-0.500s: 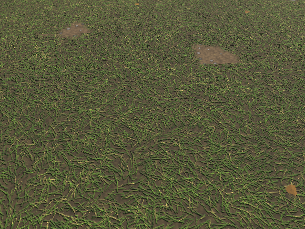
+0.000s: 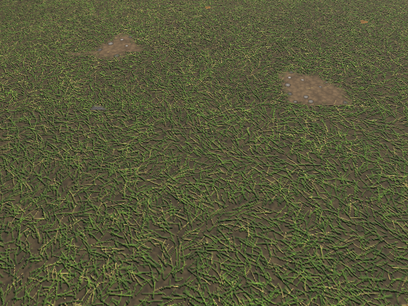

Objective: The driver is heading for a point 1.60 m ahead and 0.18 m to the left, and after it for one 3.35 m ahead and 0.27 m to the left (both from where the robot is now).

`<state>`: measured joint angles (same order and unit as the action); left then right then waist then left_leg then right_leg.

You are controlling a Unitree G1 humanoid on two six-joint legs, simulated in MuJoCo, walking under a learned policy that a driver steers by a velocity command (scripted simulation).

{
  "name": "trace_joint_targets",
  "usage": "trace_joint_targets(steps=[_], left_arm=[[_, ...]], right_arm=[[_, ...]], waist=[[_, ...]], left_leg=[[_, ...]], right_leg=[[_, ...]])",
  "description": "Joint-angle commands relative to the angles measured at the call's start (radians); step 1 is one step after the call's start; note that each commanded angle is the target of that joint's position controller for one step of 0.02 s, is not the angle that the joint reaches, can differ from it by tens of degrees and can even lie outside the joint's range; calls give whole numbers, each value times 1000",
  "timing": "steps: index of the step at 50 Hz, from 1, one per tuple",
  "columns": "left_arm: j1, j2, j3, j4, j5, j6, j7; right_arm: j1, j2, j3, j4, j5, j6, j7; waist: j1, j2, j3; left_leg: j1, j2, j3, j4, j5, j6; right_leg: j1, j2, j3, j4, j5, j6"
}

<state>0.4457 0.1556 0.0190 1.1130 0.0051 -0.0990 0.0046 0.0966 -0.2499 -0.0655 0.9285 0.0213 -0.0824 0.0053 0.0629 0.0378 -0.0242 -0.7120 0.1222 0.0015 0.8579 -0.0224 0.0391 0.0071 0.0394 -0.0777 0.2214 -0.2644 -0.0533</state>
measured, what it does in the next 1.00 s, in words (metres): walks ahead: left foot, then right foot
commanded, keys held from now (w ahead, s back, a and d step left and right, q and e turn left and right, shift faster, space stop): w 1.00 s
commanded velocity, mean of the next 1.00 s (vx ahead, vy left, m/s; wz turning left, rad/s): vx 0.49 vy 0.00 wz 0.00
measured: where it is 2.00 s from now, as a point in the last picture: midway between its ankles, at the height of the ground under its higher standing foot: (227, 157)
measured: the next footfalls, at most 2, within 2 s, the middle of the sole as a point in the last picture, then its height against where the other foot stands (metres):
left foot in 0.20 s outside the picture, level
right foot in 0.76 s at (265, 274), level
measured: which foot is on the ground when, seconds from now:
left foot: up 0.00-0.18, down 0.20-0.78, up 0.80-1.00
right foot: down 0.00-0.22, up 0.24-0.74, down 0.76-1.00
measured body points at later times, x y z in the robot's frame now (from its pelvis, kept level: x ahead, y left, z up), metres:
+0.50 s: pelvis +0.30 +0.06 +0.00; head +0.31 +0.06 +0.45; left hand +0.44 +0.32 -0.12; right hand +0.30 -0.20 -0.14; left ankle +0.29 +0.14 -0.74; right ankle +0.41 -0.12 -0.67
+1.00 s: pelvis +0.59 -0.03 +0.00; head +0.61 -0.04 +0.45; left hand +0.62 +0.24 -0.13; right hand +0.70 -0.29 -0.13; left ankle +0.65 +0.15 -0.66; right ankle +0.59 -0.10 -0.74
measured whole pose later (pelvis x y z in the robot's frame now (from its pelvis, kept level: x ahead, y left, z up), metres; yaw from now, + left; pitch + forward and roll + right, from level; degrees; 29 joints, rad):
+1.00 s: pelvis +0.59 -0.03 +0.00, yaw +0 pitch +1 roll +0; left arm 0.30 0.23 0.06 0.98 0.01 -0.10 -0.02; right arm 0.17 -0.27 -0.07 0.94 0.02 -0.08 -0.01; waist 0.03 0.04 0.00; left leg -0.64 0.13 -0.03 1.04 -0.20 0.04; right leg -0.18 0.05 -0.07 0.30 -0.15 -0.08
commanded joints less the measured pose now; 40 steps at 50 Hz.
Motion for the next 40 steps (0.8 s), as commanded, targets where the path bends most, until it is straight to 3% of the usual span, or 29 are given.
trace_joint_targets(steps=[1,4,6,8,9,10,11,12,13,14,15,16,17,18,20,24,28,31,33,35,36,37,38,39,40], left_arm=[[28,185,33,-47,-7,-6,17],[75,182,40,-35,-16,3,18],[74,191,48,-34,-19,11,20],[43,219,59,-47,-15,19,21],[25,233,64,-52,-12,26,21],[3,226,60,-63,-8,32,19],[3,192,44,-91,5,31,15],[145,26,1,-93,-9,5,-3],[54,123,23,-93,-39,-28,-9],[-54,175,38,-135,-62,-43,-10],[-116,190,40,-153,-57,-49,0],[-140,191,53,-156,-40,-42,10],[-108,174,57,-153,-32,-25,14],[-83,146,56,-150,-31,-10,16],[-101,128,56,-165,-30,11,19],[-267,150,61,-227,-9,14,18],[-414,128,49,-264,-17,4,1],[-502,130,42,-293,-26,1,-15],[-534,142,42,-315,-29,-4,-29],[-503,170,50,-319,-30,-11,-38],[-440,194,61,-306,-30,-14,-39],[-301,230,84,-263,-26,-15,-36],[-106,297,109,-212,-17,-15,-28],[20,404,136,-183,-2,-8,-26],[30,327,109,-183,-7,-7,-30]], right_arm=[[-163,-9,11,-88,5,-12,14],[-241,-13,17,-118,9,-18,32],[-261,-25,16,-135,11,-25,46],[-192,-69,-2,-128,10,-30,50],[-87,-107,-21,-103,10,-30,46],[96,-153,-46,-48,12,-27,40],[283,-227,-67,-7,-4,-21,27],[347,-268,-69,19,-20,-18,32],[324,-180,-44,19,-14,-18,31],[223,-137,-32,6,-7,-23,28],[128,-106,-20,-18,-9,-30,29],[73,-79,-13,-22,-22,-37,34],[54,-53,-4,-16,-33,-42,37],[60,-46,-1,-4,-33,-43,40],[88,-71,-4,15,-25,-44,30],[164,-120,-14,31,-24,-36,-2],[234,-134,-16,43,-10,-27,-11],[296,-141,-19,68,-3,-18,-11],[316,-147,-25,80,-2,-7,-13],[303,-161,-32,80,-1,4,-17],[278,-169,-34,73,-1,9,-18],[257,-157,-29,67,-1,15,-18],[254,-122,-14,48,-11,15,-18],[372,-5,21,33,-18,-4,-8],[350,-36,18,45,-4,-31,-2]], waist=[[3,-99,144],[14,-101,172],[-2,-110,168],[-59,-149,95],[-118,-176,21],[-207,-177,-82],[-258,-73,-227],[-157,216,-402],[-197,151,-365],[-178,122,-195],[-140,0,-116],[-101,-39,-60],[-59,-21,-46],[-41,1,-33],[-27,16,17],[-59,-1,66],[-108,8,82],[-140,14,103],[-139,21,111],[-105,41,91],[-63,55,53],[9,47,-28],[78,-6,-169],[43,-252,-319],[53,-285,-384]], left_leg=[[-18,-32,40,-183,102,-11],[-19,-48,42,-277,97,11],[-2,-59,42,-319,51,39],[139,-108,70,-329,-18,71],[282,-146,93,-322,-48,93],[531,-160,97,-329,-26,124],[875,36,-136,-291,-56,188],[1175,282,-687,-454,-314,360],[1142,250,-765,-559,-372,316],[1001,223,-589,-570,-295,268],[821,194,-456,-595,-167,240],[669,161,-361,-620,-74,222],[580,130,-296,-650,-46,213],[531,117,-263,-679,-51,217],[464,105,-202,-730,-53,226],[500,89,-136,-765,-17,215],[539,50,-52,-758,6,169],[638,83,-54,-723,-7,165],[719,122,-66,-681,16,156],[770,148,-74,-623,115,136],[775,140,-59,-552,268,121],[749,95,-19,-390,418,98],[592,39,27,-126,324,63],[172,-132,63,287,-114,-14],[22,-169,-93,446,-540,-5]], right_leg=[[-73,-236,122,-137,304,-117],[15,-269,106,-115,333,-119],[87,-295,95,-68,426,-110],[137,-306,83,42,736,-90],[142,-295,67,170,919,-77],[60,-252,36,381,962,-48],[-206,-194,14,709,634,-20],[-572,19,93,1073,-216,35],[-680,-8,233,1197,-285,9],[-762,-62,195,1219,-220,-5],[-721,-120,174,1168,-120,-12],[-664,-156,160,1104,-62,-11],[-595,-186,170,1068,-33,-15],[-564,-195,168,1034,-28,-15],[-581,-214,153,950,-14,-1],[-709,-220,133,712,204,42],[-652,-163,76,451,376,47],[-665,-142,68,361,357,41],[-681,-135,75,320,294,20],[-622,-116,68,291,216,-8],[-524,-87,43,277,189,-26],[-338,-51,13,261,194,-51],[-38,-139,110,300,213,-104],[365,-398,570,239,69,-265],[413,-446,827,83,-23,-291]])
